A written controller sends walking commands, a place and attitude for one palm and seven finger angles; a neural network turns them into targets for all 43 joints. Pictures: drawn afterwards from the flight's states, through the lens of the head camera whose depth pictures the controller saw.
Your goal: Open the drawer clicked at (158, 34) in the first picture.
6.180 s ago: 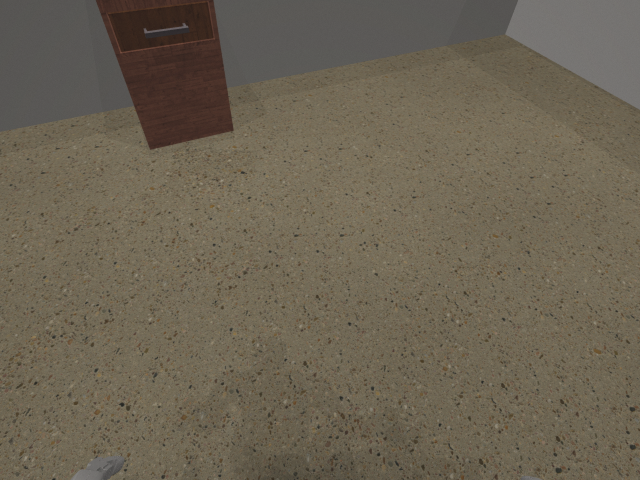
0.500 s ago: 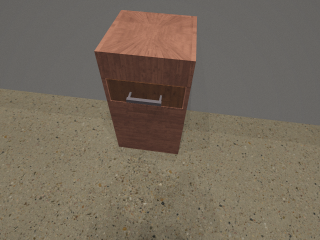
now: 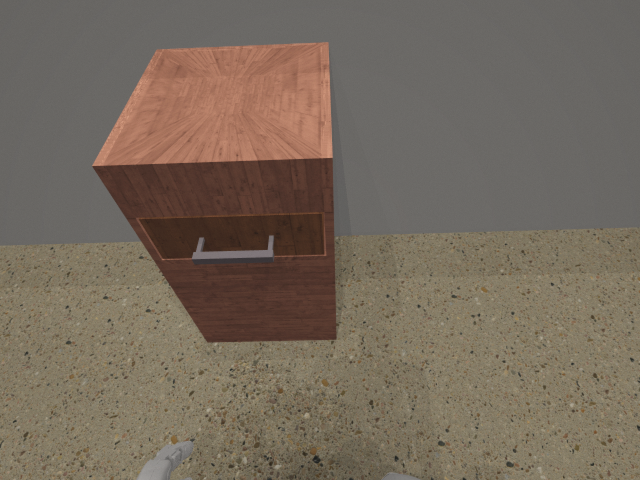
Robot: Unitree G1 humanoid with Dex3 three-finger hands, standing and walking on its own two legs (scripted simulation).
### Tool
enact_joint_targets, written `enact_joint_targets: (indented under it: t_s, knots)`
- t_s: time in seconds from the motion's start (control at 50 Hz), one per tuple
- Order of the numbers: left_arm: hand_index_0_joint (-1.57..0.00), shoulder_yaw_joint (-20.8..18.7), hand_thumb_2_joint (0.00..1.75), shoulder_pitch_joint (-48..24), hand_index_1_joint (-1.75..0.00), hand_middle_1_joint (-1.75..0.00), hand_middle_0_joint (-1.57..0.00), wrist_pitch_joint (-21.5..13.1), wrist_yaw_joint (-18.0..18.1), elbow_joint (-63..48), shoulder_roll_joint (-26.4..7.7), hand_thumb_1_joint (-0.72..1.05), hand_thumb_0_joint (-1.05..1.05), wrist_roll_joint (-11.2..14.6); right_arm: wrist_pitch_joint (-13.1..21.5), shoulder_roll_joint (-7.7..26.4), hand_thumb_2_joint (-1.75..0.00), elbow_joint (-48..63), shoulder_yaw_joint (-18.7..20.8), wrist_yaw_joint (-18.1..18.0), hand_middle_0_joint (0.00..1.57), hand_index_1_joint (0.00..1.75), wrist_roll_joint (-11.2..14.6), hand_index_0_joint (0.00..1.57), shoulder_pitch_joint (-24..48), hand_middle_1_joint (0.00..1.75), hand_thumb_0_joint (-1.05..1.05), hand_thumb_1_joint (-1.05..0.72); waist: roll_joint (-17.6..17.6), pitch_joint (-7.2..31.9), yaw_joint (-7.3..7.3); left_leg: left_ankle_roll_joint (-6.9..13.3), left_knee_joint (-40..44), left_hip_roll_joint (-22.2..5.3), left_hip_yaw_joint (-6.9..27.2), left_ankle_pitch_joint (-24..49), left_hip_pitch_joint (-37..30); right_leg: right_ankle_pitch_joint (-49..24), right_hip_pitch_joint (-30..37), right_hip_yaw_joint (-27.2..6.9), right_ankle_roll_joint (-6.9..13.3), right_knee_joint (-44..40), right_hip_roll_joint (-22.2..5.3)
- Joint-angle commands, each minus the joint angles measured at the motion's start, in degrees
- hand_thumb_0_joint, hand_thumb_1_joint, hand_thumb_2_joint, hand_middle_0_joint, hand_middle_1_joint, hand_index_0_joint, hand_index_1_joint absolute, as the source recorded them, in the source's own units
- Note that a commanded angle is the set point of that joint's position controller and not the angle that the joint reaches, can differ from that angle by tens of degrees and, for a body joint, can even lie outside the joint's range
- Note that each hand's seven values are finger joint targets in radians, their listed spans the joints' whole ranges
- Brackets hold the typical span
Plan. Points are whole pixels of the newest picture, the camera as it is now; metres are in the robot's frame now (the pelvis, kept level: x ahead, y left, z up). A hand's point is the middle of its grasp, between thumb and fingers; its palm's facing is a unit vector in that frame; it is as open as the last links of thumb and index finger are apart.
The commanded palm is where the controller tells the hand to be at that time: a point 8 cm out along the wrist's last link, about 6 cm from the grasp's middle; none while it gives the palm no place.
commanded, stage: come to a stop and stand still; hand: left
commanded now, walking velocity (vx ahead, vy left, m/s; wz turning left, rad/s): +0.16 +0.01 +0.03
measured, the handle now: (234, 249) +0.59 +0.21 -0.20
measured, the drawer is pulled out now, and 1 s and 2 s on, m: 0.00 0.00 0.00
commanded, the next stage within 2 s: look again from close up in 1.88 s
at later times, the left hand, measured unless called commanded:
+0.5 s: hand out of the picture +0.10 +0.21 -0.17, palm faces +0.03 -0.97 -0.23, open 7.3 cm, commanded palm none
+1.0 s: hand out of the picture +0.06 +0.14 -0.16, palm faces -0.01 -0.97 -0.22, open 7.3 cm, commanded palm none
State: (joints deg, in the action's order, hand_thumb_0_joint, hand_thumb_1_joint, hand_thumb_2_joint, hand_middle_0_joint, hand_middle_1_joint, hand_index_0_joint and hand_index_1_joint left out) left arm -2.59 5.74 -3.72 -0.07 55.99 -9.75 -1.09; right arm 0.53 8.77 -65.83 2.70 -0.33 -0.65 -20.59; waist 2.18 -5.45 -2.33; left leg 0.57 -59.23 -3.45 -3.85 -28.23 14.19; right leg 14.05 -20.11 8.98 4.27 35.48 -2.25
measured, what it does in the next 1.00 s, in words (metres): steps on the spot: left foot, then right foot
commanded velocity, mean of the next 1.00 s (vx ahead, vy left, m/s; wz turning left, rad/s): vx -0.09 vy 0.00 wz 0.00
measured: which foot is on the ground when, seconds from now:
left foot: up 0.00-0.26, down 0.28-1.00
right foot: down 0.00-0.32, up 0.34-0.60, down 0.62-1.00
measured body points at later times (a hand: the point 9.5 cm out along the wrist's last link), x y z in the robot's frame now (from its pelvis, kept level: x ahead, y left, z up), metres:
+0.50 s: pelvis +0.06 +0.01 +0.01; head +0.11 +0.02 +0.46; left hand +0.10 +0.26 -0.15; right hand +0.14 -0.21 -0.14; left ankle +0.10 +0.13 -0.73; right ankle +0.00 -0.10 -0.67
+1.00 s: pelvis +0.02 -0.04 +0.01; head +0.02 -0.04 +0.46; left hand +0.06 +0.19 -0.14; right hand +0.03 -0.26 -0.15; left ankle +0.08 +0.08 -0.72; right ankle +0.01 -0.13 -0.73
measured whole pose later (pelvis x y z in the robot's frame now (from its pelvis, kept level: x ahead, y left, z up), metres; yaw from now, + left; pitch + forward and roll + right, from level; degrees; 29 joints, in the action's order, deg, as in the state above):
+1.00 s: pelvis +0.02 -0.04 +0.01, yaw -1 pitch -1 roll +0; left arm 0.2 16.9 0.1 1.6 56.0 -9.8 -1.1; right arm -1.6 9.5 -57.2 0.7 -0.3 -1.3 -17.6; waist 0.8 -0.4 -1.0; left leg 0.7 -31.7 -1.4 -2.4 -13.2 19.1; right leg 18.6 -13.5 2.9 2.4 32.6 1.0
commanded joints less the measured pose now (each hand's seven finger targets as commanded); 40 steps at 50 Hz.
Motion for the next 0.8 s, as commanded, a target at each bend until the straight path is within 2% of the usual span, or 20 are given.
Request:
enact_joint_targets:
  t_s: [0.0,0.06,0.18,0.22,0.24,0.26,0.3,0.32,0.36,0.42,0.54,0.56,0.58,0.6,0.62,0.66,0.68,0.72,0.74,0.78]
  knots:
    - [-0.20,-1.68,0.90,8.32,-0.30,-0.30,-0.20,0.10,1.35,0.71,-6.82,0.90,0.00,0.27,1.11,2.77,-0.90,4.77,0.42,0.03,0.20,0.30,-0.58,0.20,0.34,0.30,0.00,-0.90,-4.75,5.59,2.42,-0.29,-7.01,-3.68,3.75,8.27,13.68,-13.30,10.27,-15.48,6.12,-22.24,-16.05]
    - [-0.20,-0.43,0.90,6.54,-0.30,-0.30,-0.20,0.15,1.46,1.39,-4.50,0.90,0.00,0.11,-0.13,0.79,-0.90,3.39,-0.58,-0.46,0.20,0.30,-0.34,0.20,-1.67,0.30,0.00,-0.90,-7.11,5.33,0.49,-2.33,5.06,-2.51,2.02,8.57,7.32,-28.65,5.52,-8.75,5.19,-20.87,-13.02]
    - [-0.20,-1.35,0.90,7.70,-0.30,-0.30,-0.20,2.74,2.35,2.05,-8.03,0.90,0.00,0.15,-1.51,2.42,-0.90,5.14,-0.59,-1.16,0.20,0.30,0.36,0.20,2.84,0.30,0.00,-0.90,-8.96,7.69,2.25,-3.12,21.97,0.36,0.68,12.25,3.41,-36.42,11.87,-8.69,5.03,-13.73,-12.43]
    - [-0.20,-1.62,0.90,7.46,-0.30,-0.30,-0.20,3.63,2.56,1.95,-8.11,0.90,0.00,0.22,-1.77,3.56,-0.90,5.44,-0.21,-1.30,0.20,0.30,0.13,0.20,2.57,0.30,0.00,-0.90,-8.94,6.27,1.51,-2.74,28.61,-0.10,0.68,18.97,-1.70,-30.26,8.04,-9.19,3.50,-10.97,-12.18]
    - [-0.20,-1.57,0.90,7.61,-0.30,-0.30,-0.20,4.01,2.58,1.76,-7.80,0.90,0.00,0.31,-1.60,4.51,-0.90,5.59,0.00,-1.24,0.20,0.30,0.02,0.20,2.08,0.30,0.00,-0.90,-6.36,6.32,1.28,-2.03,31.59,-1.67,1.82,29.55,-4.43,-26.31,6.50,-8.34,1.57,-8.20,-10.13]
    - [-0.20,-1.36,0.90,9.11,-0.30,-0.30,-0.20,4.43,2.62,1.36,-6.40,0.90,0.00,0.46,-1.26,6.70,-0.90,6.30,0.20,-1.37,0.20,0.30,-0.20,0.20,2.81,0.30,0.00,-0.90,-0.34,6.74,2.04,0.33,33.19,-7.00,6.24,44.21,-7.05,-18.19,3.86,-6.48,-1.13,-4.91,-6.17]
    - [-0.20,-0.66,0.90,10.85,-0.30,-0.30,-0.20,5.07,2.66,0.81,-4.11,0.90,0.00,0.71,-1.26,10.23,-0.90,7.48,0.65,-1.78,0.20,0.30,-0.22,0.20,4.71,0.30,0.00,-0.90,11.87,6.09,2.90,7.04,38.97,-15.94,13.31,56.52,-3.86,8.53,3.65,-3.14,-4.22,4.76,0.08]
    - [-0.20,-0.77,0.90,9.95,-0.30,-0.30,-0.20,5.52,2.60,0.78,-5.08,0.90,0.00,0.73,-1.21,10.15,-0.90,7.73,0.65,-2.25,0.20,0.30,-0.34,0.20,5.33,0.30,0.00,-0.90,13.71,6.84,2.05,9.93,41.36,-17.06,15.69,57.24,-3.78,18.75,1.90,-5.67,-4.54,13.19,0.94]
    - [-0.20,-1.26,0.90,9.50,-0.30,-0.30,-0.20,5.79,2.35,0.87,-5.33,0.90,0.00,0.58,-1.45,10.51,-0.90,8.90,0.87,-2.75,0.20,0.30,-0.65,0.20,8.26,0.30,0.00,-0.90,10.20,7.40,2.47,11.77,38.92,-16.53,14.07,57.21,-4.99,19.56,-1.55,-9.65,-4.29,21.45,0.56]
    - [-0.20,-1.32,0.90,9.63,-0.30,-0.30,-0.20,5.74,1.87,0.44,-4.75,0.90,0.00,0.47,-1.74,11.33,-0.90,10.18,1.57,-2.59,0.20,0.30,-0.70,0.20,9.73,0.30,0.00,-0.90,4.95,10.81,2.14,11.16,37.06,-14.89,11.22,54.32,-10.08,16.99,-4.51,-9.58,-5.26,22.47,0.93]
    - [-0.20,-0.77,0.90,11.44,-0.30,-0.30,-0.20,5.29,1.60,0.37,-3.96,0.90,0.00,0.47,-1.86,11.29,-0.90,9.94,2.18,-1.53,0.20,0.30,-0.53,0.20,10.21,0.30,0.00,-0.90,7.23,11.57,2.23,8.19,37.61,-11.76,9.71,38.33,-6.40,9.13,5.64,-6.06,-5.12,0.38,0.98]
    - [-0.20,0.48,0.90,17.87,-0.30,-0.30,-0.20,3.95,3.40,1.33,-5.54,0.90,0.00,0.19,-0.62,13.14,-0.90,13.43,3.09,-1.83,0.20,0.30,0.99,0.20,14.30,0.30,0.00,-0.90,-1.95,11.19,6.11,2.86,22.52,-10.02,6.00,40.13,-6.24,-1.15,3.28,-13.42,-4.78,-15.68,-2.62]
    - [-0.20,-0.48,0.90,13.12,-0.30,-0.30,-0.20,3.15,3.52,-2.74,-9.93,0.90,0.00,-1.07,-0.91,6.30,-0.90,16.03,1.82,-0.08,0.20,0.30,0.61,0.20,10.86,0.30,0.00,-0.90,-18.76,6.79,3.16,-0.05,16.81,0.45,-0.45,9.91,10.34,-11.74,6.84,-22.31,-2.96,-17.99,-10.09]
    - [-0.20,-0.03,0.90,10.85,-0.30,-0.30,-0.20,2.32,3.20,-4.02,-11.33,0.90,0.00,-0.86,-1.88,4.43,-0.90,16.91,0.75,0.76,0.20,0.30,-0.42,0.20,10.62,0.30,0.00,-0.90,-16.13,8.44,2.66,-0.71,11.83,1.23,1.30,3.11,10.02,-13.76,5.71,-23.70,1.21,-16.35,-13.90]
    - [-0.20,-0.48,0.90,10.42,-0.30,-0.30,-0.20,2.10,3.20,-5.53,-12.07,0.90,0.00,-1.26,-1.90,4.49,-0.90,17.71,0.99,0.97,0.20,0.30,-0.35,0.20,9.09,0.30,0.00,-0.90,-7.65,10.62,1.47,-0.86,8.90,3.05,0.28,2.99,8.70,-15.88,6.37,-21.82,4.24,-13.26,-13.12]
    - [-0.20,-1.11,0.90,8.99,-0.30,-0.30,-0.20,1.58,3.60,-5.95,-10.70,0.90,0.00,-0.75,-1.38,4.77,-0.90,18.14,0.67,0.51,0.20,0.30,-0.10,0.20,9.43,0.30,0.00,-0.90,-14.79,8.49,1.21,0.29,7.92,2.02,1.80,3.18,12.87,-29.97,9.89,-20.16,6.24,-8.63,-11.90]
    - [-0.20,-0.88,0.90,8.71,-0.30,-0.30,-0.20,1.80,3.71,-6.33,-10.06,0.90,0.00,-0.81,-1.16,4.49,-0.90,18.08,0.46,0.21,0.20,0.30,0.07,0.20,8.60,0.30,0.00,-0.90,-13.57,7.68,0.73,0.32,13.14,1.78,1.48,4.31,10.14,-30.97,8.71,-17.91,6.00,-7.04,-11.14]
    - [-0.20,-0.40,0.90,8.48,-0.30,-0.30,-0.20,2.69,3.41,-6.64,-9.19,0.90,0.00,-0.31,-0.82,4.35,-0.90,15.66,-0.05,-0.09,0.20,0.30,-0.02,0.20,3.70,0.30,0.00,-0.90,-7.37,6.49,-0.67,0.78,26.46,2.04,0.98,17.58,-1.30,-19.16,2.41,-13.94,2.15,-3.55,-6.84]
    - [-0.20,-0.14,0.90,9.85,-0.30,-0.30,-0.20,3.31,3.29,-6.57,-7.72,0.90,0.00,0.11,-0.34,6.74,-0.90,14.81,-0.07,-0.17,0.20,0.30,-0.36,0.20,2.64,0.30,0.00,-0.90,0.26,5.56,0.17,2.58,29.79,-2.78,6.62,25.17,-3.73,-6.22,-1.19,-11.58,-0.32,-1.65,-2.83]
    - [-0.20,0.39,0.90,12.30,-0.30,-0.30,-0.20,4.21,3.01,-5.79,-5.56,0.90,0.00,0.27,-0.54,9.61,-0.90,14.90,0.09,-0.47,0.20,0.30,-0.88,0.20,4.43,0.30,0.00,-0.90,9.69,1.48,2.08,7.27,39.76,-9.50,17.03,13.87,5.47,13.13,0.88,-6.68,-2.47,0.38,2.37]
